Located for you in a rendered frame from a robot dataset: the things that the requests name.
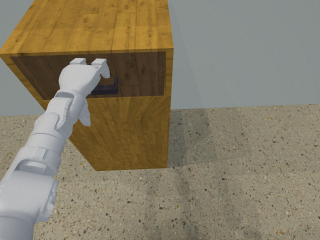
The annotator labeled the drawer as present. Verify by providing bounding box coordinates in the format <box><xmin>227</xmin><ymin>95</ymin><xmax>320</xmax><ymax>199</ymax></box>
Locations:
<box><xmin>10</xmin><ymin>51</ymin><xmax>165</xmax><ymax>100</ymax></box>

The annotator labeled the handle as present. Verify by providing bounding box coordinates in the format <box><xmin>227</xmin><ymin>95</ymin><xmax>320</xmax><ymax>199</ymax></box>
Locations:
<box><xmin>88</xmin><ymin>76</ymin><xmax>119</xmax><ymax>95</ymax></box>

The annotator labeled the left robot upper arm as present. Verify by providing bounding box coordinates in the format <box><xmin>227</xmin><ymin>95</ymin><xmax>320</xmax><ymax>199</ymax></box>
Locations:
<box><xmin>0</xmin><ymin>170</ymin><xmax>59</xmax><ymax>240</ymax></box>

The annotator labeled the robot left forearm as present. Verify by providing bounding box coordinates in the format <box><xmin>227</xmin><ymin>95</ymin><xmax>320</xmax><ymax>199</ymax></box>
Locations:
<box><xmin>0</xmin><ymin>88</ymin><xmax>85</xmax><ymax>195</ymax></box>

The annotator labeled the robot left hand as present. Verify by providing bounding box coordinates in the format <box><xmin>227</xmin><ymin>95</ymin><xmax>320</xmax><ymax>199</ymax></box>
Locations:
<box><xmin>58</xmin><ymin>58</ymin><xmax>110</xmax><ymax>127</ymax></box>

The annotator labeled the cabinet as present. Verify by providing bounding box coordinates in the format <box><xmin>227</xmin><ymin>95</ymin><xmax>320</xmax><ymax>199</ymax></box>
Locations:
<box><xmin>0</xmin><ymin>0</ymin><xmax>174</xmax><ymax>171</ymax></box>

